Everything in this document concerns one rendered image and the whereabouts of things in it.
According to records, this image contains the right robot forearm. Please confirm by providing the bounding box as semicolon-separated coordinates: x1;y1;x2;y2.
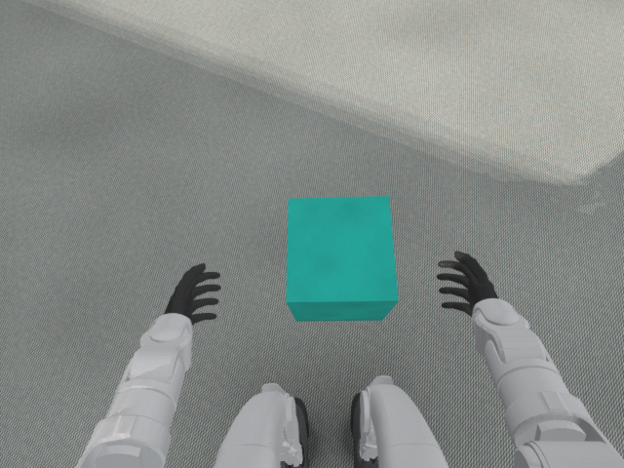
472;298;624;463

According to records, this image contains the carton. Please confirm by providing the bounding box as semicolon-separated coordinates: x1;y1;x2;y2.
286;196;399;322

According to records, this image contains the left robot hand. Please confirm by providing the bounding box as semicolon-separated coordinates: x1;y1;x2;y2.
164;263;221;326

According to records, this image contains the left robot forearm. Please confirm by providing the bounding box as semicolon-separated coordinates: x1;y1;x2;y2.
75;313;193;468

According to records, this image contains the robot right upper arm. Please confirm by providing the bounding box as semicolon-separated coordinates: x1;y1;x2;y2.
514;441;624;468

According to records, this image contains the robot left thigh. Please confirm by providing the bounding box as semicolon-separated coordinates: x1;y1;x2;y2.
214;391;296;468

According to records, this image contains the robot right shin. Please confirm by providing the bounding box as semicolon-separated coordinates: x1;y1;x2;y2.
360;375;393;459

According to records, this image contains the right robot hand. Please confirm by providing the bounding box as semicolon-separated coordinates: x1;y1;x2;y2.
437;251;498;317

